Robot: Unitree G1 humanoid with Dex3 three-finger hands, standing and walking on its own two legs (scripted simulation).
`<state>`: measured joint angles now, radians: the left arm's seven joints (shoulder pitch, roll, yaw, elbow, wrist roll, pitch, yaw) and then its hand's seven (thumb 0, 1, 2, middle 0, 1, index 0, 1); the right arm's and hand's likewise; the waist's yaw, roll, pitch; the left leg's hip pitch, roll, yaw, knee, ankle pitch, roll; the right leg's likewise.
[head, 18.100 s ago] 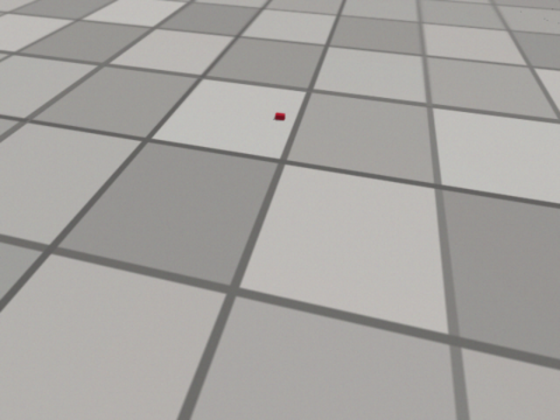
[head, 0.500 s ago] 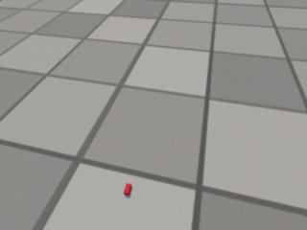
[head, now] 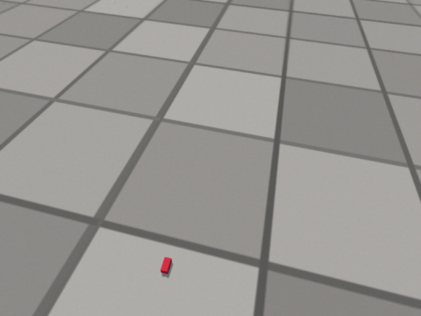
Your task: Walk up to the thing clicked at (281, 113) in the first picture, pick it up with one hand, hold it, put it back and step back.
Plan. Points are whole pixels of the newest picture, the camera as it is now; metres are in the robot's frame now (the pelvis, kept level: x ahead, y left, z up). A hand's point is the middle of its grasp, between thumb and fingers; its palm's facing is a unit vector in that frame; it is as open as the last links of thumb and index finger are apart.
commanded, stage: walk up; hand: left
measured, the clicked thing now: (166, 265) +0.49 +0.20 -0.76
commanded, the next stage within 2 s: none
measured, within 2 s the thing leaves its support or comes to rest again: neither
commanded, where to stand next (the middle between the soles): +0.09 -0.02 m, yaw -2 degrees
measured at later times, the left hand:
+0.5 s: hand out of the picture +0.08 +0.26 -0.15, palm faces +0.02 -0.94 -0.35, open 7.4 cm
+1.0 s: hand out of the picture +0.08 +0.26 -0.15, palm faces +0.05 -0.93 -0.35, open 7.4 cm
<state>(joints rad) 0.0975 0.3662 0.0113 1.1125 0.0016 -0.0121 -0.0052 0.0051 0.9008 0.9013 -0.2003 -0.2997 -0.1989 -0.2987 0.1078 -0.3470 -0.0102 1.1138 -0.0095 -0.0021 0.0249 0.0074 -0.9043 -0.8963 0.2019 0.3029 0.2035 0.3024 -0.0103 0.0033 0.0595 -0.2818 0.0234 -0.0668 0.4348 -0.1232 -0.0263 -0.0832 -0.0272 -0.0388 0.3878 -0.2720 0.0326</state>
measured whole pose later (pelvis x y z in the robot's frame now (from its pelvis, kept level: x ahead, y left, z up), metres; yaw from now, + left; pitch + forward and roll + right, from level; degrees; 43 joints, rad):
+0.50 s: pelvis +0.01 +0.00 +0.00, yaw +1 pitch -3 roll -1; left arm 0.10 0.36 0.02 1.13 0.01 -0.01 0.00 0.01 0.90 0.90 -0.20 -0.30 -0.20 -0.30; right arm 0.06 -0.34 -0.02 1.12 -0.01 0.01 0.03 0.01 -0.91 -0.90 0.20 0.30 0.20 0.30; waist 0.00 0.01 0.06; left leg -0.24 0.01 -0.09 0.40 -0.12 -0.03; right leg -0.03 -0.03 -0.06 0.35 -0.27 0.03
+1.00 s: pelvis +0.02 -0.01 +0.00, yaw +3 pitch -2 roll -1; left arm 0.13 0.36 0.04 1.10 0.02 -0.01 -0.01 0.01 0.90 0.90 -0.20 -0.30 -0.20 -0.30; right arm 0.09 -0.34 -0.02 1.10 -0.02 0.02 0.03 0.01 -0.90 -0.90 0.20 0.30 0.20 0.30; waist 0.00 0.02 0.06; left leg -0.27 0.00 -0.11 0.46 -0.19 -0.01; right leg -0.03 -0.04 -0.09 0.37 -0.30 0.02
